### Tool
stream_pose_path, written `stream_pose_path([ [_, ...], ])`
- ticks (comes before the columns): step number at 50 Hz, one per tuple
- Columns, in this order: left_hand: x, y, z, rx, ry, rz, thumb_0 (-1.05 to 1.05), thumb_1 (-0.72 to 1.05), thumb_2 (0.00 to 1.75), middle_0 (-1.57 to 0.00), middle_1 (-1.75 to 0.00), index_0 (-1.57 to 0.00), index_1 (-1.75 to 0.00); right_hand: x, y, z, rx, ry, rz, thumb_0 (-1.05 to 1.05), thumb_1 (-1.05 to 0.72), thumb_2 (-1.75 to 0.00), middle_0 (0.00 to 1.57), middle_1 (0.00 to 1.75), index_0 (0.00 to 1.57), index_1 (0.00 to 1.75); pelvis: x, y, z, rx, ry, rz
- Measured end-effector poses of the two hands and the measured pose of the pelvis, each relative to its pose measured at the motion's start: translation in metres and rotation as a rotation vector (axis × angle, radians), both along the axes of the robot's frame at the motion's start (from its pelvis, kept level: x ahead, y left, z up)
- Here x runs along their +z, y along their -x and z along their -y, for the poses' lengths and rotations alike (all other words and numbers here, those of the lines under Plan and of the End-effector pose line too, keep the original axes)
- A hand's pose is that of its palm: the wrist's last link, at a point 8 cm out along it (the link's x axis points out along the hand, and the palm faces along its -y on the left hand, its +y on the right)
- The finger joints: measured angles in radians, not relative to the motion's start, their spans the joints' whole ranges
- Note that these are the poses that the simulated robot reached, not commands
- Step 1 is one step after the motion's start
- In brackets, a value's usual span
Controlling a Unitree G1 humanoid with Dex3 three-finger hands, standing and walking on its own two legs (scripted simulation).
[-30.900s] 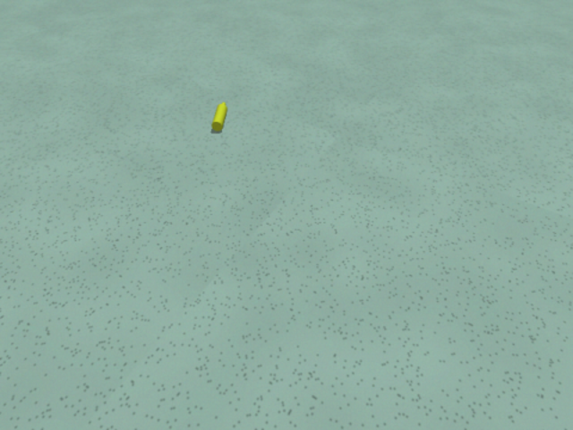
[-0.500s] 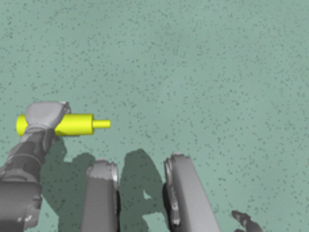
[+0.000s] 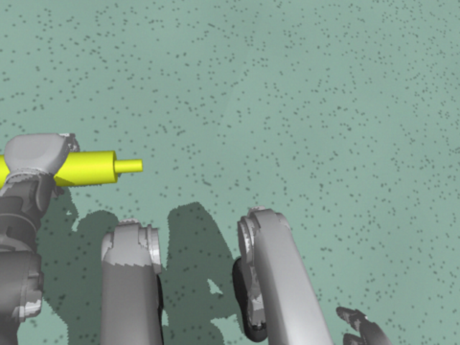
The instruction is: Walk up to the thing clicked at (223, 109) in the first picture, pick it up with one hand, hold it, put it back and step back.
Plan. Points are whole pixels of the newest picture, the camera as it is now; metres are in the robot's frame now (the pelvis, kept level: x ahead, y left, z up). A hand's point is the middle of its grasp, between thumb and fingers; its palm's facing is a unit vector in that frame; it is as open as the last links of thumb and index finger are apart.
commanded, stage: crouch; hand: left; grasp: from above
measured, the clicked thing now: (75, 168) +0.43 +0.25 -0.20
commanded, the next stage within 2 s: lower in 0.34 s
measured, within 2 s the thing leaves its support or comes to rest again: rests again in 1.82 s
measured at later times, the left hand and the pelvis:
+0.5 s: hand (60, 174) +0.43 +0.29 -0.22, palm faces -0.46 -0.04 -0.89, open 9.4 cm; pelvis +0.00 +0.00 -0.05, yaw -1 degrees
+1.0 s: hand (72, 179) +0.43 +0.28 -0.28, palm faces -0.47 -0.05 -0.88, open 9.4 cm; pelvis +0.00 +0.00 -0.08, yaw -3 degrees
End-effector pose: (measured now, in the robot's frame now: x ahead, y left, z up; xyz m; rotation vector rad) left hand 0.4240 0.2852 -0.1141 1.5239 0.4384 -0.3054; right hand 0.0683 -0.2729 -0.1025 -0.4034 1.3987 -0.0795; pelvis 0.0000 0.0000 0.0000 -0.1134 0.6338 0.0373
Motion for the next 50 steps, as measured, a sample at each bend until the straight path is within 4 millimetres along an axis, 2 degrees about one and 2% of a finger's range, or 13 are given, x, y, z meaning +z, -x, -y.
stream_pose_path([
  [10,-0.024,-0.003,0.000,0.004,-0.003,0.000,0.01,0.05,0.53,-0.70,-0.59,-0.72,-0.58,-0.024,0.017,0.001,-0.010,-0.005,-0.032,0.00,-0.91,-0.90,0.20,0.30,0.20,0.30,-0.024,0.004,0.002,-0.009,-0.003,0.016],
  [21,-0.041,-0.007,0.000,0.014,0.001,-0.005,0.01,0.06,0.53,-0.70,-0.59,-0.73,-0.57,-0.043,0.018,0.000,0.002,-0.009,-0.029,0.00,-0.91,-0.90,0.20,0.30,0.20,0.30,-0.044,0.005,0.003,-0.018,-0.001,0.032],
  [32,-0.064,-0.008,-0.003,0.014,0.010,-0.026,0.01,0.05,0.54,-0.71,-0.56,-0.74,-0.55,-0.052,0.014,0.002,0.040,0.006,-0.030,0.00,-0.91,-0.90,0.20,0.30,0.20,0.30,-0.058,0.005,0.003,-0.025,0.008,0.052],
  [42,-0.093,-0.008,-0.002,0.003,0.025,-0.008,0.01,0.06,0.52,-0.72,-0.55,-0.74,-0.54,-0.058,0.020,0.007,0.057,0.029,-0.060,0.00,-0.91,-0.90,0.20,0.30,0.20,0.30,-0.074,0.003,0.004,-0.034,0.018,0.074],
  [50,-0.108,-0.011,0.000,0.011,0.016,-0.012,0.01,0.06,0.52,-0.72,-0.54,-0.75,-0.53,-0.064,0.023,0.006,0.068,0.021,-0.078,0.00,-0.90,-0.89,0.20,0.30,0.20,0.30,-0.081,0.001,0.004,-0.043,0.023,0.077],
])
